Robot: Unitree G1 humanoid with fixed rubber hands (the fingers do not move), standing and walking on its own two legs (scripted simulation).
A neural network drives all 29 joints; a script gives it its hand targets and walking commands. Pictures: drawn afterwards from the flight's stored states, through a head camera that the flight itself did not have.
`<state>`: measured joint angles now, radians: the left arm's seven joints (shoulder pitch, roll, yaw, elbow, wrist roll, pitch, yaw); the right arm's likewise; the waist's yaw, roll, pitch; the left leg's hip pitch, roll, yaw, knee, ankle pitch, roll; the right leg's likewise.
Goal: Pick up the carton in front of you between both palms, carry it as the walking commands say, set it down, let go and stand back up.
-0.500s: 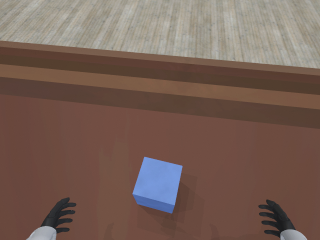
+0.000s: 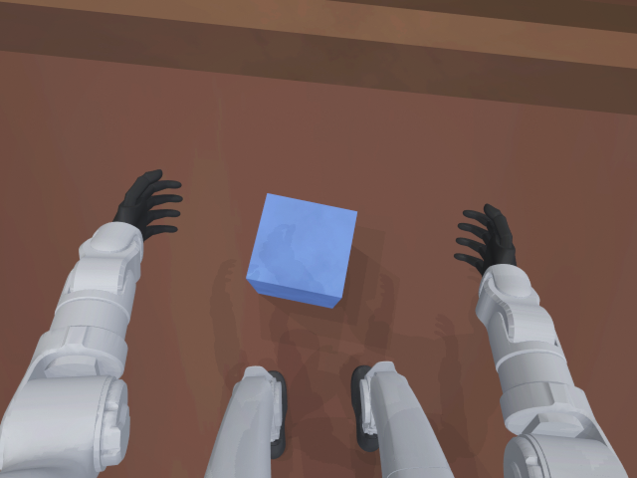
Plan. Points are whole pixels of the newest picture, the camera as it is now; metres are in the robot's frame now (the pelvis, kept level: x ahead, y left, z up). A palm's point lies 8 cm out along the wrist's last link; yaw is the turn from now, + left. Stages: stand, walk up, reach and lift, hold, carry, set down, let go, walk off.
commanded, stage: reach and lift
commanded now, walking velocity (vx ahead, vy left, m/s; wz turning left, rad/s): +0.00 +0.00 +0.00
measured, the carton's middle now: (303, 256) +0.49 +0.01 -0.56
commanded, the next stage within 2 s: none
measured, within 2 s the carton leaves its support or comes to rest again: neither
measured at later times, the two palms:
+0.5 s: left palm (187, 166) +0.55 +0.19 -0.17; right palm (428, 214) +0.46 -0.18 -0.17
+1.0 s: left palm (220, 228) +0.52 +0.19 -0.41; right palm (396, 255) +0.45 -0.18 -0.41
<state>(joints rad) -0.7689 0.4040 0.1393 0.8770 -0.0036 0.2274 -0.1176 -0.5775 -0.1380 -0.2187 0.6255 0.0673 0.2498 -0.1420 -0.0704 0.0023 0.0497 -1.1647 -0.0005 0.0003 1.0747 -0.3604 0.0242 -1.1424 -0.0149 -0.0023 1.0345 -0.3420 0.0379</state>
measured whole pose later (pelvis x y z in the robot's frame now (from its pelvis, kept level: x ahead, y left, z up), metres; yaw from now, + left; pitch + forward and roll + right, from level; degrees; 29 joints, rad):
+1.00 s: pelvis -0.05 -0.01 -0.25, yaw -4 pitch +43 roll -6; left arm -1.49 0.56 0.00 1.17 -0.14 0.12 -0.05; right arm -1.23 -0.11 -0.26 0.81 0.17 0.14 -0.25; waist -0.07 -0.03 0.21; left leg -2.22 0.00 -0.07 1.97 -0.50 0.01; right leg -2.17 0.04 -0.02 1.91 -0.49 0.06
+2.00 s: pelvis -0.05 +0.00 -0.31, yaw -5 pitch +38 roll -6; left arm -1.60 0.42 0.02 1.23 0.00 0.18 -0.03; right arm -1.45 -0.08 -0.49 1.02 -0.01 0.15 -0.18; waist -0.03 -0.08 0.32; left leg -2.32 0.02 -0.05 2.21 -0.56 0.03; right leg -2.27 0.06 0.00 2.14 -0.54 0.09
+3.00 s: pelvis -0.02 -0.03 -0.13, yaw +2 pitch +39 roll -2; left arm -0.88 0.04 0.34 0.67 0.23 0.42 -0.03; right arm -0.80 0.16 -0.51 0.52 -0.18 0.35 -0.12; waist -0.02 -0.04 -0.23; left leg -1.77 -0.04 -0.07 1.56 -0.48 -0.03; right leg -1.74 0.07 0.05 1.55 -0.50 0.05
